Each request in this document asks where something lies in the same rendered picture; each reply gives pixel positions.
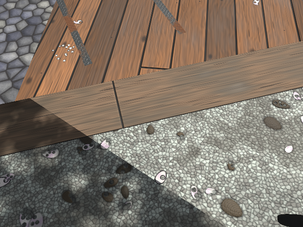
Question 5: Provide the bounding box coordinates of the robot right hand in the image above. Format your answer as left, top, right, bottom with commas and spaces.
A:
277, 214, 303, 227

